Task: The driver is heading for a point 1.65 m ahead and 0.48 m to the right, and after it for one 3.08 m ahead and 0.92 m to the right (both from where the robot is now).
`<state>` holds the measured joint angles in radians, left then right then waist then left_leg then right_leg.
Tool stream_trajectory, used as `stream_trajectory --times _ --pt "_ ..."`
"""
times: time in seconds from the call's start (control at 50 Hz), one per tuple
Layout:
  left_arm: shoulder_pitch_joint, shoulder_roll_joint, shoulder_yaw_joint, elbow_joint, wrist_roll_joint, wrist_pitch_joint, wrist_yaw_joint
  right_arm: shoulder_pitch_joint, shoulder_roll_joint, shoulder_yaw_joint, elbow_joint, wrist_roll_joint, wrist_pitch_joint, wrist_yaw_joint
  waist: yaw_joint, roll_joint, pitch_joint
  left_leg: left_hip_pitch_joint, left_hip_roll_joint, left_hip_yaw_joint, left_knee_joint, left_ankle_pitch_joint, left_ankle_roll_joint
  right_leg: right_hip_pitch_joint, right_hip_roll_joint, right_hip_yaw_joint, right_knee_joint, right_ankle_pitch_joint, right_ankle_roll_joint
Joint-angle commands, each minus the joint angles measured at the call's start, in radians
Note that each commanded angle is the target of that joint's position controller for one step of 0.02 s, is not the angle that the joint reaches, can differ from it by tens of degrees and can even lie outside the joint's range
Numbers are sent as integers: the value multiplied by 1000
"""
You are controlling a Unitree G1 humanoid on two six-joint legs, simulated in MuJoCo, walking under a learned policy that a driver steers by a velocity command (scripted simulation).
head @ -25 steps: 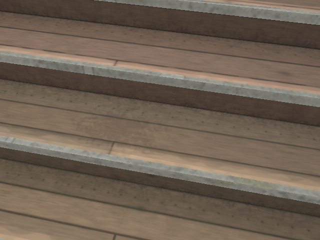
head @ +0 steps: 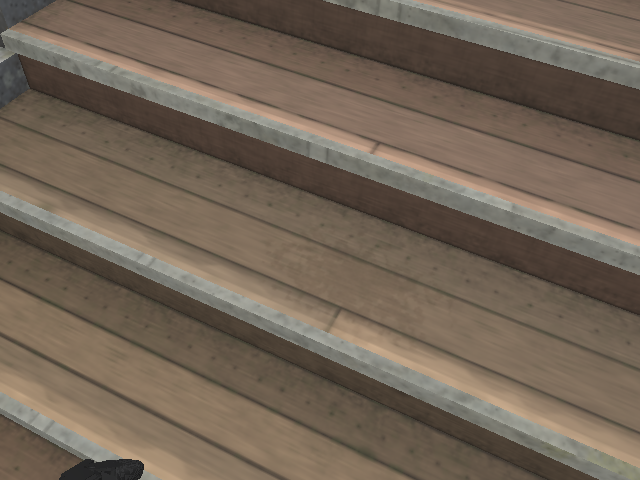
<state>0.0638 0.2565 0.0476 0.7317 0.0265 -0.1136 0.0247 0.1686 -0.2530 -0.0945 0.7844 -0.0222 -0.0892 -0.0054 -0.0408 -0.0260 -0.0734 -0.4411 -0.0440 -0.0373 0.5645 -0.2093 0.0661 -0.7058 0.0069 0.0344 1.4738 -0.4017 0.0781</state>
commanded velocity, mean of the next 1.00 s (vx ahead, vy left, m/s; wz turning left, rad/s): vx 0.00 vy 0.00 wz -0.35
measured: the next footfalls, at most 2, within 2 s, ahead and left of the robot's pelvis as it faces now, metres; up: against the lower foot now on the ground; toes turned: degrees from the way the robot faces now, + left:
right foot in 0.20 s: +0.04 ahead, -0.14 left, +0.00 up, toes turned -3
right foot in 0.84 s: +0.00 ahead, -0.14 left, +0.00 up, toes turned -22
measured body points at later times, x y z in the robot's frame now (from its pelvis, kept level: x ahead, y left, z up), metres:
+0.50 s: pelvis +0.02 -0.01 -0.01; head +0.04 -0.01 +0.44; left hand +0.20 +0.21 -0.11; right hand +0.21 -0.29 -0.05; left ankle +0.04 +0.09 -0.73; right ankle +0.00 -0.14 -0.73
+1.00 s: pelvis +0.01 -0.04 +0.00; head +0.02 -0.06 +0.45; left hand +0.23 +0.14 -0.10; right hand +0.08 -0.36 -0.07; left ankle +0.03 +0.09 -0.62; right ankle -0.03 -0.12 -0.73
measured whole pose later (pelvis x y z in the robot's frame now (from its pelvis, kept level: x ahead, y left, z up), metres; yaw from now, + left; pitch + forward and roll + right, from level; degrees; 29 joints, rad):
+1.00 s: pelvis +0.01 -0.04 +0.00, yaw -25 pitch +5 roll +1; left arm 0.26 0.24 0.05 0.70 0.03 -0.10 -0.04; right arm 0.11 -0.26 -0.06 0.64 -0.03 -0.08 -0.06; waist 0.02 0.01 -0.06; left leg -0.64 0.00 -0.02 1.29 -0.49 -0.06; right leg -0.36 0.06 0.03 0.56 -0.28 -0.08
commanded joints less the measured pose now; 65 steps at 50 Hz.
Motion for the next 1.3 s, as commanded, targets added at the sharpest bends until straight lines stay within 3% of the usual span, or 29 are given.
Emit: stream_trajectory --times 0.02,0.12,0.14,0.16,0.18,0.22,0.24,0.26,0.28,0.32,0.36,0.48,0.5,0.54,0.56,0.62,0.64,0.72,0.78,0.82,0.86,0.88,0.9,0.92,0.96,1.02,1.12,1.22,1.3 --pt "78 80 18 -36 12 8 -14 -130 -59 7 -190 3 -13 -11 66 69 -119 133 270 -345 -182 255 259 -82 -36 89 81 127 44" --pt "227 4 -9 22 6 38 -108 -217 -22 66 -231 35 -27 33 113 62 -82 -9 160 -114 -97 283 81 241 -86 -23 -439 108 99" --pt "100 -102 -42 -25 -46 88 -35 77 -24 49 -128 -12 8 -13 -13 199 -108 215 205 -103 -152 395 119 219 -19 -152 -699 -128 -6" --pt "98 -82 -45 -21 -51 106 -1 153 -54 38 -97 -18 29 -29 -41 309 -115 313 201 -127 -115 494 126 278 -6 -150 -784 -148 -27" --pt "109 15 -31 -44 -50 43 -86 -138 -95 38 -161 33 3 33 35 20 -4 164 254 -209 -14 218 124 293 -89 -41 -875 146 6" --pt "143 -20 -42 -33 -47 -9 -125 -54 51 93 -98 49 7 106 40 34 -60 54 197 -199 -11 18 11 487 -98 13 -992 455 -52" --pt "3 144 -4 -113 -42 -26 -104 39 -29 50 -145 33 0 76 -98 -117 -74 71 72 -1 32 -63 -36 412 -155 138 -973 605 -257" --pt "-32 178 27 -126 -17 -29 -90 -71 -125 21 -181 1 -4 27 -32 -94 -90 69 13 99 105 -90 -70 369 -191 228 -1021 475 -338" --pt "-11 161 29 -117 -21 -25 -86 -149 -112 17 -211 -20 -4 2 -4 -92 -72 67 21 101 121 -102 -74 360 -192 268 -1045 358 -329" --pt "48 91 17 -110 -30 -12 -75 -190 -72 12 -244 0 -3 -28 39 -101 -42 -22 39 81 144 -83 -66 426 -235 348 -1050 340 -328" --pt "127 94 22 -83 -36 -4 -57 -194 -30 17 -278 12 -13 -33 61 -105 -41 -59 38 74 163 -57 -42 480 -256 382 -1032 435 -356" --pt "80 91 25 -113 -24 37 -37 -99 -31 -6 -302 -17 -23 -29 18 -28 -64 232 66 105 2 119 47 269 -103 236 -953 275 -267" --pt "71 76 19 -130 -19 43 -37 -62 -60 -17 -295 -20 -24 -32 5 43 -76 315 140 13 -33 202 112 174 -54 197 -893 214 -224" --pt "34 56 11 -132 18 38 -50 79 -144 -40 -254 -29 -39 -51 -61 255 -102 476 489 -390 -254 453 406 -74 68 39 -304 -256 -42" --pt "74 102 28 -107 9 28 -47 73 -143 -38 -244 -34 -50 -64 -40 108 -128 448 520 -391 -258 472 411 -137 40 79 49 -254 -5" --pt "30 97 23 -120 24 29 -36 -136 7 46 -251 -31 -26 -54 61 51 -71 268 358 -61 -277 337 218 -118 15 112 118 -12 -25" --pt "22 53 8 -135 32 34 -54 -164 -3 48 -252 -12 -19 -68 85 56 -84 270 312 16 -285 308 171 -54 -10 51 -1 -20 -18" --pt "33 17 -13 -130 13 46 -112 -114 -130 7 -242 -25 -19 -80 44 95 -55 288 281 116 -289 184 140 110 -39 -45 -486 -134 23" --pt "132 45 -13 -114 -2 36 -133 -155 -184 -8 -228 -53 -20 -57 70 123 -57 213 361 80 -229 194 180 285 -50 -51 -669 129 -60" --pt "173 84 11 -105 -21 20 -124 -138 -149 -2 -186 -34 -24 -41 69 101 -42 209 393 92 -162 68 149 380 -18 -87 -904 228 -135" --pt "164 148 45 -119 5 0 -82 6 -11 33 -141 -20 -27 -40 7 -44 -76 115 263 220 68 -144 -11 559 -75 48 -1027 622 -296" --pt "182 279 75 -140 -32 -5 -55 -18 25 52 -239 -12 -38 -57 5 -224 -145 -135 71 259 245 -349 -140 748 -289 435 -1059 865 -546" --pt "290 245 80 -109 0 -24 -55 -166 -36 42 -268 7 -38 -58 137 -182 -106 -342 25 83 448 -474 -178 810 -335 547 -1112 658 -553" --pt "271 221 79 -80 24 -32 -56 -230 -39 42 -273 15 -25 -50 142 -149 -66 -437 43 -14 646 -413 -160 762 -302 483 -1101 519 -468" --pt "143 144 50 -112 6 -10 -60 -156 -126 2 -237 -6 -10 -62 70 -55 -58 -427 57 -71 873 -311 -130 587 -274 396 -1094 564 -421" --pt "73 71 12 -134 9 23 -52 -104 -100 13 -236 -22 3 -63 2 -19 -74 -342 38 -64 945 -169 -141 410 -226 343 -1084 578 -413" --pt "125 65 -9 -162 0 12 -43 -68 -101 29 -204 -17 33 -42 50 -52 -89 -394 40 -16 883 -91 -217 458 -187 322 -1049 534 -387" --pt "54 117 -3 -186 -8 15 -43 -52 -28 68 -213 -22 36 9 51 -84 -66 -115 68 60 447 -157 -184 325 -151 312 -996 467 -330" --pt "92 66 -25 -101 -51 39 -82 -40 8 87 -215 19 15 54 30 -44 -71 125 69 82 -109 77 -116 375 -157 374 -956 460 -320"
Velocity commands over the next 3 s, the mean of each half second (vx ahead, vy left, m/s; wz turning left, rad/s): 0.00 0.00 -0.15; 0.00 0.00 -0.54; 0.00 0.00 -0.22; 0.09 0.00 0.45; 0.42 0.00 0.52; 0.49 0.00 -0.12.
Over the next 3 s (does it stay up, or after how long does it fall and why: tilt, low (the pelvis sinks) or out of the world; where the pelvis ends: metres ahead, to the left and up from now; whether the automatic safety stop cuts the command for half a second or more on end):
stays up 0.58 -0.18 0.26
